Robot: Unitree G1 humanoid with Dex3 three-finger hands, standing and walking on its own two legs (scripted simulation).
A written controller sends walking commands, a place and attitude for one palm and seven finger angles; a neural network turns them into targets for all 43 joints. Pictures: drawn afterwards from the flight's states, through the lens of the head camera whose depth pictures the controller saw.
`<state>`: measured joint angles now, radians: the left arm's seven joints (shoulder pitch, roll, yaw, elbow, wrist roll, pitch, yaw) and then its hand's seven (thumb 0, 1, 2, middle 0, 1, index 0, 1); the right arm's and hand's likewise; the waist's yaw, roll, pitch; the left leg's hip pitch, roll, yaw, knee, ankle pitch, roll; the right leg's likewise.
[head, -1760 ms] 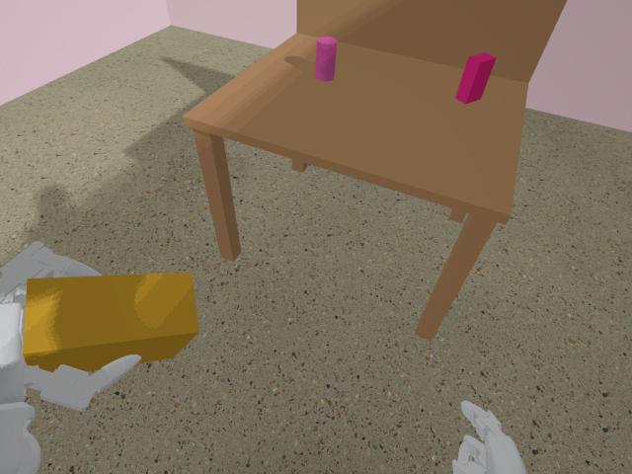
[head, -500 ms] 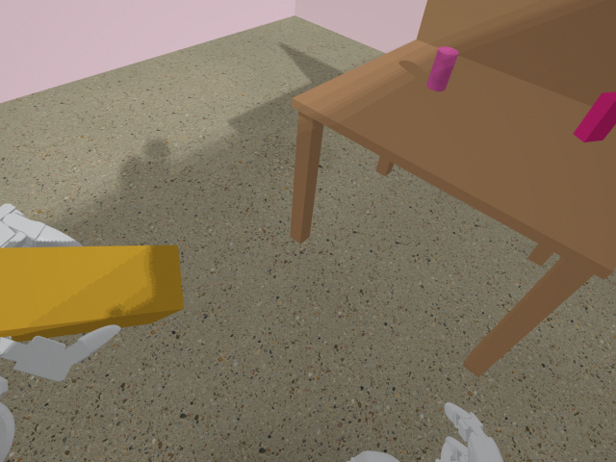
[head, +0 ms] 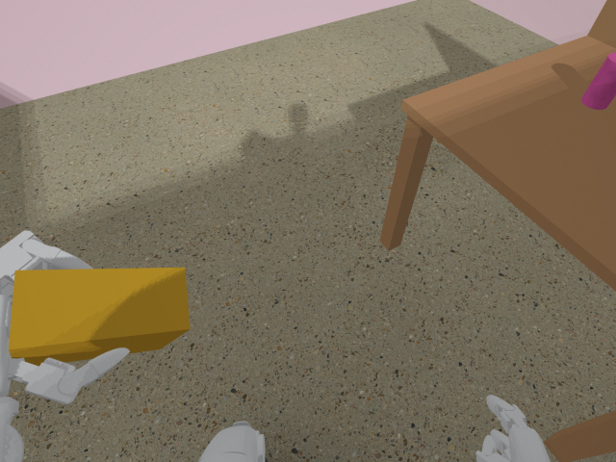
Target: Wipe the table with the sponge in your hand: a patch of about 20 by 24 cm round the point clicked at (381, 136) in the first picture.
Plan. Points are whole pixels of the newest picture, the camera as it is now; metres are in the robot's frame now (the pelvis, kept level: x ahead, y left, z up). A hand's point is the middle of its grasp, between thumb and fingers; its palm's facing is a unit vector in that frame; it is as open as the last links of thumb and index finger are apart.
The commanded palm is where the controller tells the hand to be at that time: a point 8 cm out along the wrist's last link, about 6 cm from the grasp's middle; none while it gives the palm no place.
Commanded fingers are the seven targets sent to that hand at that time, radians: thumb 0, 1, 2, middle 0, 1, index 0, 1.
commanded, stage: walk to a spot facing it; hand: left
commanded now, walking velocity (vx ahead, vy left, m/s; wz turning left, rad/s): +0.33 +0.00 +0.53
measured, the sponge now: (127, 315) +0.23 +0.19 +0.14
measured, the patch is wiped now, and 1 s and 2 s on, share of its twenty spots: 0.00 0.00 0.00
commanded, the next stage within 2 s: none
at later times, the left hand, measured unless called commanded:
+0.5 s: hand (99, 259) +0.27 +0.22 +0.17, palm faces +0.64 -0.63 -0.44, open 10.3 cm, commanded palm +0.21 +0.25 +0.17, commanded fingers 0.00 0.10 1.30 -1.20 -1.60 -1.20 -1.60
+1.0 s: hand (91, 258) +0.27 +0.23 +0.17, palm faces +0.71 -0.56 -0.43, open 10.3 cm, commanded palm +0.19 +0.24 +0.17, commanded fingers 0.00 0.10 1.30 -1.20 -1.60 -1.20 -1.60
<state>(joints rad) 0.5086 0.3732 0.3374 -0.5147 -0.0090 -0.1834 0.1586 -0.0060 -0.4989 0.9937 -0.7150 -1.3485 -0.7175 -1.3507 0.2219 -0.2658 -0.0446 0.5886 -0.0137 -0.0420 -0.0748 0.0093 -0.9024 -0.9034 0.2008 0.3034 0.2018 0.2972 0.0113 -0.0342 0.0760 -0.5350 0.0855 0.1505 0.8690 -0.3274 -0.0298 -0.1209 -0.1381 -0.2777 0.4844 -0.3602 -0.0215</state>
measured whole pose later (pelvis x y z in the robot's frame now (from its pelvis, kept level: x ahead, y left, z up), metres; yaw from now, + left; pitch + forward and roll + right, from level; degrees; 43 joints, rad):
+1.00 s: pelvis +0.19 -0.08 -0.01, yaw +30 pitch +0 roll -2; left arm 0.51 0.42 0.38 -0.64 -0.04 -0.17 0.15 -0.01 -0.50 1.00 -0.71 -1.35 -0.72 -1.35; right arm 0.18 -0.15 0.01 0.54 0.01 -0.09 -0.02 0.01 -0.90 -0.90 0.20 0.30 0.20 0.30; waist -0.02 -0.01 0.08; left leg -0.36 0.06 0.03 0.55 -0.19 0.00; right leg -0.48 -0.06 -0.09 1.01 -0.45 0.09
